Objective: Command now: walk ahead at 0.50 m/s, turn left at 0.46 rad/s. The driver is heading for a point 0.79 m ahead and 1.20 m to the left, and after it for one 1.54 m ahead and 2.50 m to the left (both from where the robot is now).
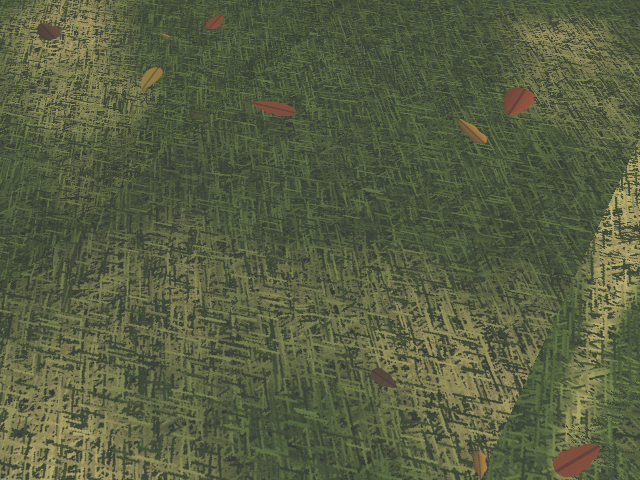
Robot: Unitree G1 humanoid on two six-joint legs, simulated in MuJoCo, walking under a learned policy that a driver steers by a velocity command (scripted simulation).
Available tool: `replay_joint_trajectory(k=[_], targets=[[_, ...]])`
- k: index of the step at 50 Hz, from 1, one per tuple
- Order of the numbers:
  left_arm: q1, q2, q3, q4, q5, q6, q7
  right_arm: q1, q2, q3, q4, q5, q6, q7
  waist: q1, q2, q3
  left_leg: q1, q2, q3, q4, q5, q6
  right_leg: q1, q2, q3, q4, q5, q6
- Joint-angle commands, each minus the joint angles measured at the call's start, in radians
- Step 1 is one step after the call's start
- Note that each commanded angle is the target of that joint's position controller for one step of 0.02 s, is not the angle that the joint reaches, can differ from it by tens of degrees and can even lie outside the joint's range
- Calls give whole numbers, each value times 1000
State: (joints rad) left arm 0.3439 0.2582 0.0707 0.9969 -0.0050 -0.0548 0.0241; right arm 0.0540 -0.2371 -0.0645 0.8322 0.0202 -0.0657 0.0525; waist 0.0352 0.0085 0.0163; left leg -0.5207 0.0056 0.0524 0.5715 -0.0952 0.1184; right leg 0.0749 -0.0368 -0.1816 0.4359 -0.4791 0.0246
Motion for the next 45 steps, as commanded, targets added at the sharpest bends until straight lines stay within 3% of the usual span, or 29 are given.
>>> replay_joint_trajectory(k=[1, 2, 3, 4, 5, 6, 8, 11, 15, 19, 22, 23, 24, 25, 26, 27, 28, 29, 30, 31, 34, 37, 41, 45], targets=[[65, 1, -29, -126, 34, -39, -11, 358, -330, -99, 19, 8, -4, -16, -90, 274, -322, 893, 313, -742, -163, -161, 300, -717, 82, 89, 855, -21, -1], [-24, 87, -13, -132, -8, -83, -26, 392, -246, -74, 14, 1, -7, -19, -149, 184, -376, 943, 325, -853, -269, -232, 289, -839, 68, 275, 962, -82, -26], [-114, 129, -2, -161, -39, -107, -33, 342, -197, -63, 6, -4, -13, -24, -155, 147, -243, 853, 291, -705, -272, -158, 238, -917, 16, 277, 954, 0, -52], [-153, 129, -3, -169, -30, -116, -28, 268, -171, -54, -17, -5, -17, -25, -121, 40, -174, 708, 251, -588, -276, -68, 206, -879, -31, 270, 880, 88, -61], [-170, 133, 7, -168, -6, -112, -20, 198, -140, -44, -38, -9, -17, -25, -81, -10, -116, 552, 219, -500, -295, 33, 186, -807, -60, 264, 790, 133, -54], [-159, 137, 15, -172, 4, -99, -17, 164, -120, -35, -54, -18, -17, -27, -43, 0, -100, 456, 196, -457, -321, 96, 183, -730, -79, 271, 742, 156, -48], [-145, 112, 17, -184, 12, -73, -13, 162, -137, -37, -63, -12, -17, -36, -15, 15, -73, 363, 176, -413, -355, 144, 188, -685, -83, 260, 643, 166, -22], [-239, 88, 13, -222, 22, -56, -6, 212, -184, -50, -61, -6, -18, -57, -34, 25, -27, 294, 141, -345, -380, 177, 172, -704, -59, 234, 451, 320, 19], [-381, 59, 0, -268, 12, -63, -19, 270, -181, -50, -52, 0, -6, -68, -89, 63, -5, 249, 77, -297, -358, 83, 105, -615, 6, 221, 165, 568, 20], [-453, 90, 3, -311, -1, -74, -33, 324, -174, -49, -35, 8, 4, -71, -113, 77, -5, 347, 113, -387, -284, 33, 88, -592, 31, 249, 56, 557, 7], [-412, 127, 14, -313, -5, -92, -42, 316, -181, -53, -45, 3, 15, -79, -79, 110, -20, 425, 139, -467, -187, 80, 74, -527, 39, 255, 9, 435, -23], [-335, 142, 23, -293, -2, -98, -39, 298, -172, -49, -56, 2, 18, -79, -36, 118, -50, 418, 114, -465, -127, 137, 57, -421, 46, 236, -29, 434, -45], [-212, 178, 38, -270, 12, -103, -34, 275, -137, -36, -75, -4, 15, -75, 24, 101, -146, 357, 62, -424, 26, 174, 27, -210, -15, 275, -9, 445, -90], [-35, 243, 54, -254, 20, -99, -25, 279, -89, -17, -102, -23, 12, -72, 86, -22, -297, 201, -18, -318, 317, -28, -17, 69, -195, 453, 16, 414, -151], [17, 291, 67, -218, 22, -82, -32, 437, -47, -3, -125, 14, 1, -68, 2, -395, -390, -153, -117, -232, 596, -516, -69, 338, -398, 917, -80, 210, -306], [-24, 179, 42, -247, 2, -76, -35, 418, -161, -22, -93, 26, 3, -72, 24, -245, -295, -261, -25, -259, 715, -479, -78, 273, -386, 925, -115, 26, -274], [-70, 123, 27, -260, 0, -69, -31, 307, -206, -35, -109, 18, 9, -71, 49, -136, -167, -281, 7, -230, 731, -379, -84, 139, -339, 753, -130, 58, -225], [-121, 116, 20, -265, 10, -62, -31, 259, -191, -36, -119, 9, 14, -72, 27, -59, -95, -241, 42, -201, 710, -306, -92, 5, -296, 634, -156, 180, -204], [-149, 100, 15, -258, 14, -58, -32, 229, -175, -39, -133, -2, 15, -69, 9, -59, -42, -222, 69, -196, 664, -262, -94, -86, -262, 553, -181, 269, -200], [-159, 94, 11, -252, 22, -59, -31, 239, -153, -39, -139, 4, 20, -62, -14, -89, -29, -176, 95, -190, 637, -237, -92, -147, -237, 480, -207, 318, -191], [-152, 113, 21, -230, 11, -70, -33, 220, -105, -31, -166, 10, 35, -56, -25, -100, -12, -182, 120, -160, 569, -192, -102, -190, -225, 354, -268, 424, -214], [-137, 148, 34, -214, 11, -69, -29, 169, -95, -25, -197, 5, 37, -49, -19, -75, -10, -223, 129, -154, 450, -74, -116, -160, -232, 255, -286, 538, -224], [-117, 172, 38, -202, 5, -54, -22, 58, -80, -13, -229, 5, 25, -24, 20, -66, 16, -171, 110, -91, 226, 113, -105, -141, -201, 112, -285, 577, -188], [-58, 206, 47, -177, -12, -33, -20, -44, -82, -10, -279, 7, 27, -2, 47, -69, 54, -163, 85, -36, 105, 75, -77, -47, -239, 58, -256, 609, -164]])
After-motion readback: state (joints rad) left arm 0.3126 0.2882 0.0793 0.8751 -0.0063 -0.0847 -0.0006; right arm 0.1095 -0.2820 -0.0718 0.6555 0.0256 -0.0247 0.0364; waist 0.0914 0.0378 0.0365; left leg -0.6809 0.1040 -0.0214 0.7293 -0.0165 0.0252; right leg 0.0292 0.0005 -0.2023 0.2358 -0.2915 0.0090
